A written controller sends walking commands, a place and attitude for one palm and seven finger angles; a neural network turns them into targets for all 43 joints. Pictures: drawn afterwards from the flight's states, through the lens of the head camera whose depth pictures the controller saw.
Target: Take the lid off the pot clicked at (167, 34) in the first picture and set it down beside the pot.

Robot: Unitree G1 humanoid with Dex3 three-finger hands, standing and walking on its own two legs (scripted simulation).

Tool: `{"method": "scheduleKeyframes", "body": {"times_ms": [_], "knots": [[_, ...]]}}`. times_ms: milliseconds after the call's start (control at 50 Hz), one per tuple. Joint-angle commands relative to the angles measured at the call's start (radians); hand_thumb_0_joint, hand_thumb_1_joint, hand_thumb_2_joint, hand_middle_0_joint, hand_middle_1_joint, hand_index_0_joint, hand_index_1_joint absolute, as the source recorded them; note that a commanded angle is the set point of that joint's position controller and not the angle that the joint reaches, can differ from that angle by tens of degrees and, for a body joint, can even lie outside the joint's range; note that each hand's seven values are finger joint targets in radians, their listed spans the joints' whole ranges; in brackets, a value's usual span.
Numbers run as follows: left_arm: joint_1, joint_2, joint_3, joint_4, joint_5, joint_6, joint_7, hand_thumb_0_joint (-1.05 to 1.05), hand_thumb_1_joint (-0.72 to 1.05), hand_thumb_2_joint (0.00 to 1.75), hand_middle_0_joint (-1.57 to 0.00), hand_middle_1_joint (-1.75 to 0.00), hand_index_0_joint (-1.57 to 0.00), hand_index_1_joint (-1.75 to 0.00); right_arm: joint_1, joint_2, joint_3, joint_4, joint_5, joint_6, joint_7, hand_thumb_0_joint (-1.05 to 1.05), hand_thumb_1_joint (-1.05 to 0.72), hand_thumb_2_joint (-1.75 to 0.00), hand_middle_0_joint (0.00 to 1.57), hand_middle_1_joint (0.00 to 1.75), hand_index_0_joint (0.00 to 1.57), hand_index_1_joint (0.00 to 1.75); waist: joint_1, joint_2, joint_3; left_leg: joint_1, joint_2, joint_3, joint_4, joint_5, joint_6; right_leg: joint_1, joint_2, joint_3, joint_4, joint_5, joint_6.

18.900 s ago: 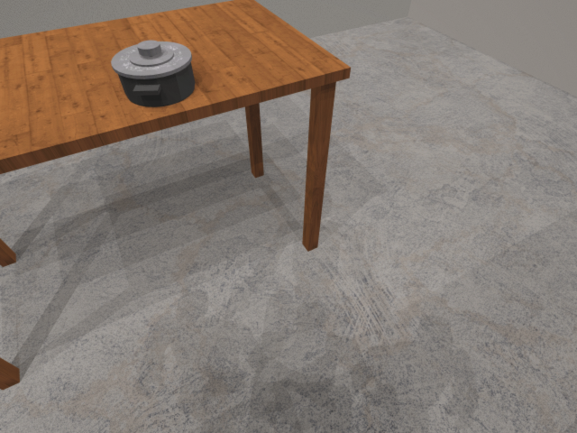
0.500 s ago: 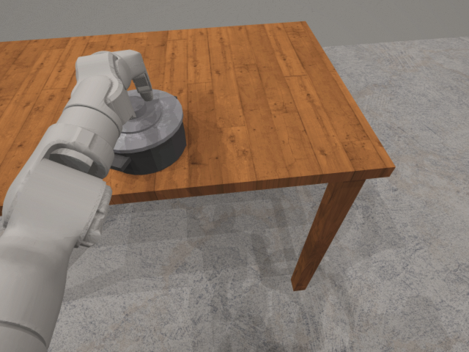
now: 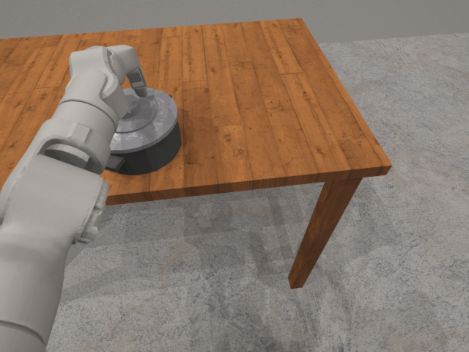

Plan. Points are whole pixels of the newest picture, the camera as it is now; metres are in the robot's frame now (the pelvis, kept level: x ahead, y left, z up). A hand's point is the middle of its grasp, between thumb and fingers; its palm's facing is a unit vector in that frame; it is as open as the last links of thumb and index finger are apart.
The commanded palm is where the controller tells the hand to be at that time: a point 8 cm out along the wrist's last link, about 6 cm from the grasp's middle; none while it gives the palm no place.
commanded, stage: lower the open fingers around the knob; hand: left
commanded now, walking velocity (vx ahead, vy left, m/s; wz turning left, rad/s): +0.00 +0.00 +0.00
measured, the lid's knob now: (125, 106) +0.51 +0.16 +0.16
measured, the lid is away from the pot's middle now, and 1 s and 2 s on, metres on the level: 0.00 0.00 0.00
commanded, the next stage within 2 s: raise the hand to come down again in 0.22 s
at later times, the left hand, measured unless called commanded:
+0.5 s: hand (125, 99) +0.49 +0.15 +0.18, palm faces -0.30 -0.04 -0.95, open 10.0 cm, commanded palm +0.48 +0.16 +0.24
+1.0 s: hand (121, 95) +0.49 +0.15 +0.19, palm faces -0.29 -0.06 -0.95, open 10.4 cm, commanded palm +0.48 +0.16 +0.26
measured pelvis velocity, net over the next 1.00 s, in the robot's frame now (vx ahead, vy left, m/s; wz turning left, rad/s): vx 0.00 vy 0.00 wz -0.01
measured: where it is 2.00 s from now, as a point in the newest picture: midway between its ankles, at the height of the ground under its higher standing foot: outside the picture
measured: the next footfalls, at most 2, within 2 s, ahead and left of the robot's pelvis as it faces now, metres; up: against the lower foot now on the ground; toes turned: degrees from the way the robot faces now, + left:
none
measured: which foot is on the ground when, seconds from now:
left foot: down 0.00-1.00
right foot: down 0.00-1.00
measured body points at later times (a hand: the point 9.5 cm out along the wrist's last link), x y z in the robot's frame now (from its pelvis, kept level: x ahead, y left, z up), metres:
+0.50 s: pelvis +0.00 +0.00 +0.00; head +0.04 -0.02 +0.45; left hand +0.51 +0.15 +0.23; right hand +0.04 -0.27 -0.14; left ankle +0.01 +0.12 -0.73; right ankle -0.06 -0.12 -0.73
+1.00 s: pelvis +0.00 +0.00 +0.00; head +0.03 -0.02 +0.45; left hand +0.50 +0.15 +0.25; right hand +0.09 -0.26 -0.13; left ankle +0.01 +0.12 -0.73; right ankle -0.05 -0.12 -0.73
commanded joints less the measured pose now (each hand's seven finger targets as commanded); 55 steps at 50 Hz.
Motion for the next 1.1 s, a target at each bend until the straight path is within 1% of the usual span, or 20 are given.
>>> {"method": "scheduleKeyframes", "body": {"times_ms": [0,40,120,180,300,320,380,400,480,580,600,620,680,720,760,800,860,920,1020,1080], "knots": [[-0.409,0.183,0.055,-0.091,0.006,-0.008,0.015,0.00,-0.37,1.65,-0.87,-0.08,-0.87,-0.08,0.029,-0.153,-0.044,-0.082,-0.005,-0.018,-0.013,0.00,-0.90,-0.90,0.20,0.30,0.20,0.30,-0.019,-0.115,-0.304,0.264,-0.058,0.008,-0.001,0.257,0.068,-0.006,0.075,-0.037,-0.067,0.427,-0.028],[-0.410,0.146,0.028,-0.090,0.005,-0.004,0.011,0.00,-0.37,1.65,-0.87,-0.08,-0.87,-0.08,0.032,-0.149,-0.047,-0.086,-0.006,-0.020,-0.012,0.00,-0.90,-0.90,0.20,0.30,0.20,0.30,-0.023,-0.108,-0.288,0.265,-0.059,0.012,-0.001,0.236,0.071,-0.022,0.075,-0.038,-0.073,0.411,-0.027],[-0.404,0.170,0.046,-0.068,0.005,-0.001,0.013,0.00,-0.37,1.65,-0.87,-0.08,-0.87,-0.08,0.039,-0.154,-0.046,-0.080,-0.006,-0.019,-0.014,0.00,-0.90,-0.90,0.20,0.30,0.20,0.30,-0.025,-0.116,-0.273,0.253,-0.058,0.012,-0.001,0.232,0.070,-0.027,0.076,-0.040,-0.072,0.408,-0.027],[-0.424,0.118,0.008,-0.115,-0.009,-0.007,0.008,0.00,-0.37,1.65,-0.87,-0.08,-0.87,-0.08,0.038,-0.154,-0.051,-0.083,-0.006,-0.020,-0.010,0.00,-0.90,-0.90,0.20,0.30,0.20,0.30,-0.028,-0.091,-0.301,0.282,-0.056,0.008,0.004,0.277,0.071,-0.031,0.077,-0.043,-0.070,0.423,-0.032],[-0.422,0.148,0.036,-0.114,-0.007,-0.007,0.005,0.00,-0.37,1.65,-0.87,-0.08,-0.87,-0.08,0.041,-0.151,-0.049,-0.083,-0.009,-0.023,-0.010,0.00,-0.90,-0.90,0.20,0.30,0.20,0.30,-0.022,-0.109,-0.305,0.273,-0.059,0.007,0.004,0.258,0.073,-0.021,0.078,-0.040,-0.068,0.418,-0.028],[-0.386,0.188,0.070,-0.263,0.021,-0.089,0.032,0.00,-0.36,1.62,-0.85,-0.11,-0.85,-0.11,0.055,-0.144,-0.059,-0.104,-0.008,-0.028,-0.013,0.00,-0.90,-0.90,0.20,0.30,0.20,0.30,-0.026,-0.131,-0.311,0.274,-0.038,0.010,0.016,0.288,0.071,-0.021,0.079,-0.029,-0.070,0.423,-0.026],[-0.322,0.166,0.058,-0.286,0.006,-0.139,0.065,0.00,-0.33,1.54,-0.81,-0.18,-0.81,-0.18,0.028,-0.137,-0.059,-0.119,-0.001,-0.014,-0.014,0.00,-0.90,-0.90,0.20,0.30,0.20,0.30,-0.004,-0.081,-0.324,0.285,-0.034,0.020,0.011,0.309,0.069,0.004,0.072,-0.031,-0.066,0.426,-0.032],[-0.356,0.253,0.129,-0.341,0.015,-0.144,0.080,0.00,-0.32,1.51,-0.79,-0.20,-0.79,-0.20,0.018,-0.131,-0.058,-0.126,-0.002,-0.013,-0.013,0.00,-0.90,-0.90,0.20,0.30,0.20,0.30,0.015,-0.067,-0.388,0.311,-0.032,0.017,0.012,0.338,0.071,0.042,0.070,-0.019,-0.059,0.442,-0.030],[-0.411,0.247,0.112,-0.328,0.008,-0.113,0.113,0.00,-0.28,1.42,-0.74,-0.29,-0.74,-0.29,0.006,-0.127,-0.049,-0.118,0.005,-0.021,-0.013,0.00,-0.90,-0.90,0.20,0.30,0.20,0.30,0.013,-0.010,-0.361,0.331,-0.034,0.010,0.001,0.375,0.071,0.024,0.072,-0.030,-0.076,0.437,-0.037],[-0.423,0.233,0.103,-0.330,0.016,-0.099,0.114,0.00,-0.24,1.31,-0.69,-0.36,-0.69,-0.36,-0.005,-0.125,-0.048,-0.112,0.003,-0.042,-0.016,0.00,-0.90,-0.90,0.20,0.30,0.20,0.30,0.008,-0.037,-0.376,0.360,-0.036,0.007,-0.004,0.379,0.073,0.029,0.072,-0.026,-0.091,0.444,-0.034],[-0.458,0.274,0.132,-0.371,0.022,-0.106,0.116,0.00,-0.24,1.29,-0.68,-0.37,-0.68,-0.37,-0.005,-0.121,-0.047,-0.114,0.002,-0.047,-0.014,0.00,-0.90,-0.90,0.20,0.30,0.20,0.30,0.015,-0.027,-0.415,0.380,-0.033,0.001,-0.004,0.394,0.070,0.042,0.070,-0.022,-0.083,0.447,-0.031],[-0.469,0.253,0.117,-0.408,0.019,-0.115,0.112,0.00,-0.23,1.27,-0.68,-0.39,-0.68,-0.39,-0.011,-0.115,-0.047,-0.123,0.001,-0.055,-0.014,0.00,-0.90,-0.90,0.20,0.30,0.20,0.30,0.018,-0.018,-0.443,0.406,-0.035,-0.004,0.005,0.450,0.073,0.048,0.070,-0.021,-0.078,0.479,-0.032],[-0.394,0.226,0.105,-0.333,0.012,-0.099,0.102,0.00,-0.21,1.21,-0.65,-0.42,-0.65,-0.42,-0.006,-0.124,-0.050,-0.111,0.000,-0.047,-0.014,0.00,-0.90,-0.90,0.20,0.30,0.20,0.30,0.012,-0.052,-0.390,0.386,-0.037,0.006,0.008,0.461,0.074,0.041,0.072,-0.025,-0.090,0.499,-0.030],[-0.426,0.271,0.135,-0.376,0.018,-0.101,0.102,0.00,-0.20,1.18,-0.63,-0.44,-0.63,-0.44,-0.024,-0.117,-0.045,-0.120,0.001,-0.048,-0.012,0.00,-0.90,-0.90,0.20,0.30,0.20,0.30,0.025,-0.048,-0.416,0.386,-0.039,0.004,0.004,0.457,0.073,0.066,0.068,-0.018,-0.083,0.508,-0.028],[-0.415,0.193,0.072,-0.317,0.020,-0.085,0.095,0.00,-0.18,1.14,-0.62,-0.46,-0.62,-0.46,-0.028,-0.114,-0.044,-0.108,0.005,-0.043,-0.012,0.00,-0.90,-0.90,0.20,0.30,0.20,0.30,0.008,-0.053,-0.341,0.369,-0.037,0.006,-0.003,0.420,0.068,0.019,0.071,-0.028,-0.093,0.466,-0.029],[-0.445,0.233,0.105,-0.374,0.016,-0.088,0.097,0.00,-0.17,1.10,-0.61,-0.48,-0.61,-0.48,-0.032,-0.118,-0.045,-0.114,0.003,-0.043,-0.011,0.00,-0.90,-0.90,0.20,0.30,0.20,0.30,0.017,-0.038,-0.395,0.396,-0.037,0.001,-0.004,0.435,0.068,0.043,0.068,-0.021,-0.090,0.471,-0.029],[-0.441,0.209,0.086,-0.338,0.023,-0.081,0.095,0.00,-0.17,1.11,-0.62,-0.46,-0.62,-0.46,-0.035,-0.113,-0.042,-0.110,0.003,-0.042,-0.014,0.00,-0.90,-0.90,0.20,0.30,0.20,0.30,0.012,-0.053,-0.371,0.387,-0.039,0.001,-0.008,0.416,0.068,0.034,0.069,-0.024,-0.095,0.462,-0.031],[-0.454,0.279,0.133,-0.305,0.028,-0.072,0.098,0.00,-0.18,1.12,-0.63,-0.43,-0.63,-0.43,-0.037,-0.122,-0.037,-0.107,0.001,-0.037,-0.022,0.00,-0.90,-0.90,0.20,0.30,0.20,0.30,0.018,-0.077,-0.370,0.345,-0.045,0.009,-0.021,0.368,0.068,0.070,0.065,-0.018,-0.096,0.476,-0.031],[-0.462,0.218,0.083,-0.313,0.034,-0.071,0.091,0.00,-0.18,1.14,-0.65,-0.40,-0.65,-0.40,-0.037,-0.116,-0.041,-0.107,0.002,-0.041,-0.019,0.00,-0.90,-0.90,0.20,0.30,0.20,0.30,0.012,-0.048,-0.388,0.379,-0.042,0.006,-0.010,0.421,0.068,0.052,0.067,-0.018,-0.093,0.487,-0.031],[-0.465,0.245,0.109,-0.336,0.017,-0.071,0.086,0.00,-0.19,1.15,-0.66,-0.38,-0.66,-0.38,-0.039,-0.127,-0.042,-0.113,0.000,-0.043,-0.017,0.00,-0.90,-0.90,0.20,0.30,0.20,0.30,0.020,-0.035,-0.395,0.382,-0.044,0.004,-0.017,0.420,0.068,0.067,0.065,-0.021,-0.097,0.488,-0.034]]}}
